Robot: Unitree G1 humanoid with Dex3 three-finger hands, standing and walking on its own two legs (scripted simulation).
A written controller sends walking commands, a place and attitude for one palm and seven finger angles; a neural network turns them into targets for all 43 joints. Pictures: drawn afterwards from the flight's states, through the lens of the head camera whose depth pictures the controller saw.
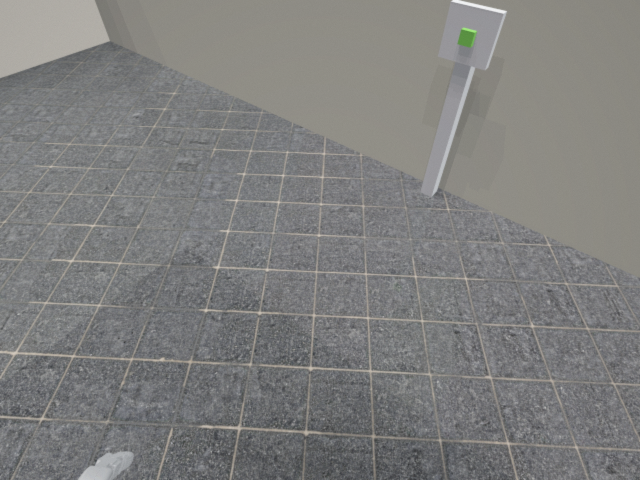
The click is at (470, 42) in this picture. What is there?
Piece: button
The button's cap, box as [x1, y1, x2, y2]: [457, 28, 476, 47]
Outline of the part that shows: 462,28 457,43 470,47 473,43 476,31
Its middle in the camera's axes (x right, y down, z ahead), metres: +0.50 -0.68 +1.31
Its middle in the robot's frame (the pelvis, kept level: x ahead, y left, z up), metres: +1.46 -0.43 -0.03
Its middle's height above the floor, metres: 0.74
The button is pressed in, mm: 0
